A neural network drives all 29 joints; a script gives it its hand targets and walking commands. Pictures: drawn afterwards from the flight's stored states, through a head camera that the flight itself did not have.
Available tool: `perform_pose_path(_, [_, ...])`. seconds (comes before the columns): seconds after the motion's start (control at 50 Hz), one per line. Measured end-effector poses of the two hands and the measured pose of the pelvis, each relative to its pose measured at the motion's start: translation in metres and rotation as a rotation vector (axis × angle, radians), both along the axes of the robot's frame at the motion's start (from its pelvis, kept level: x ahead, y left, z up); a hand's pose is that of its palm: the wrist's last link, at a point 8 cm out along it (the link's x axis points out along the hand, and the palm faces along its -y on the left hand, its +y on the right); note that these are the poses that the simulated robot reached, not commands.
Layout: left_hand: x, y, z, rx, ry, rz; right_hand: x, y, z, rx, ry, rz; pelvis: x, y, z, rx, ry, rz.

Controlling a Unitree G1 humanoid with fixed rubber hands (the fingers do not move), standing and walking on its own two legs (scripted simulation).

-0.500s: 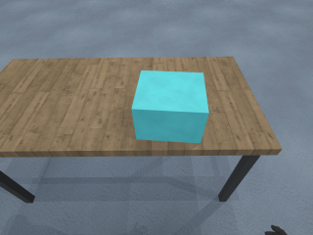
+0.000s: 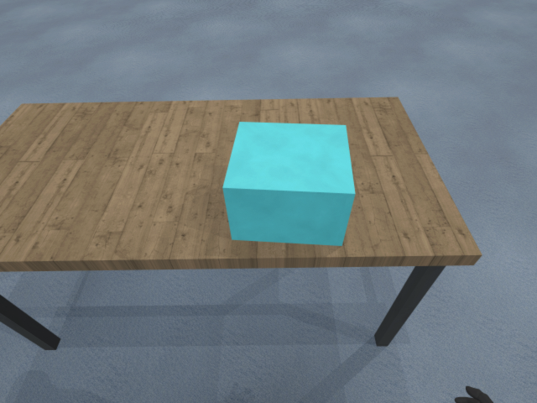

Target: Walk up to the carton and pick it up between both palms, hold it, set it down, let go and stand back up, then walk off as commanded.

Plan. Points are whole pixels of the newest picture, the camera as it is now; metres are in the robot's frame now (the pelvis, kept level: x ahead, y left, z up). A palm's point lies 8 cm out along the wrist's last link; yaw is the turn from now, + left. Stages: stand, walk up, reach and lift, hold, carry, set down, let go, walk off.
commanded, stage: walk up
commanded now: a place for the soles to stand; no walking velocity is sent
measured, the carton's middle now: (289, 182) +0.58 -0.02 -0.03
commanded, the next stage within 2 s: none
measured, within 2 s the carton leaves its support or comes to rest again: neither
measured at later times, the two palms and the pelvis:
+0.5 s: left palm out of the picture +0.08 +0.34 -0.09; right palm out of the picture +0.11 -0.30 -0.10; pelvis +0.00 +0.01 +0.00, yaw +0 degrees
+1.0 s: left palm out of the picture +0.07 +0.32 -0.08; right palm out of the picture +0.10 -0.32 -0.10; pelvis -0.01 -0.01 +0.00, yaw -1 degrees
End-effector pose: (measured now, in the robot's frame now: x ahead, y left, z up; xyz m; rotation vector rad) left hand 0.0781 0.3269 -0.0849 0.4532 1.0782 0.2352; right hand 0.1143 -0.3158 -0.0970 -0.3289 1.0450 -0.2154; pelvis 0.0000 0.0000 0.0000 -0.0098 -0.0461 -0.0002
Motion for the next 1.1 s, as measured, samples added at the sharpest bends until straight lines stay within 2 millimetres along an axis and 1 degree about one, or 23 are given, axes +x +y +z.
perform_pose_path(0.18, [-0.001,0.003,-0.002,-0.004,0.015,0.001,0.000,0.003,0.000,-0.004,0.010,0.002,0.001,0.003,0.000,-0.002,0.001,0.001])
perform_pose_path(0.36, [0.001,-0.001,0.000,0.003,0.006,-0.005,0.000,0.000,-0.003,0.004,0.019,-0.002,0.002,-0.001,0.000,0.004,0.002,0.000])
perform_pose_path(0.42, [0.001,0.005,0.001,0.008,0.006,-0.006,-0.003,0.004,-0.003,0.004,0.032,-0.007,0.001,0.004,0.001,0.004,0.004,-0.002])
perform_pose_path(0.48, [-0.002,0.012,-0.003,0.002,0.020,-0.004,-0.006,0.012,-0.002,-0.003,0.034,-0.005,0.000,0.012,0.000,-0.004,0.003,-0.003])
perform_pose_path(0.58, [-0.003,0.017,-0.006,-0.008,0.032,0.003,-0.002,0.018,0.004,-0.012,0.006,0.004,0.000,0.018,0.001,-0.013,0.003,-0.004])
perform_pose_path(0.64, [-0.002,0.014,-0.006,-0.009,0.031,-0.003,-0.004,0.015,0.004,-0.013,0.001,0.004,-0.001,0.015,0.002,-0.014,0.002,-0.007])
perform_pose_path(0.74, [-0.002,0.003,-0.002,0.003,0.007,-0.009,-0.007,0.004,-0.001,-0.001,0.009,-0.004,-0.003,0.004,0.000,0.003,-0.003,-0.007])
perform_pose_path(0.8, [-0.006,0.001,0.002,0.008,0.006,-0.010,-0.012,0.002,-0.001,0.005,0.020,-0.009,-0.007,0.002,0.002,0.007,-0.003,-0.008])
perform_pose_path(0.9, [-0.011,0.000,0.000,0.008,0.022,-0.004,-0.016,0.001,-0.001,0.003,0.007,-0.006,-0.011,0.001,0.001,0.006,-0.007,-0.010])
perform_pose_path(1.02, [-0.008,-0.010,0.005,0.018,0.010,-0.013,-0.016,-0.009,-0.006,0.017,0.014,-0.010,-0.010,-0.010,0.001,0.020,-0.004,-0.011])
perform_pose_path(1.1, [-0.008,-0.010,0.005,0.018,0.020,-0.023,-0.020,-0.010,-0.007,0.014,0.044,-0.015,-0.009,-0.010,0.003,0.020,0.002,-0.014])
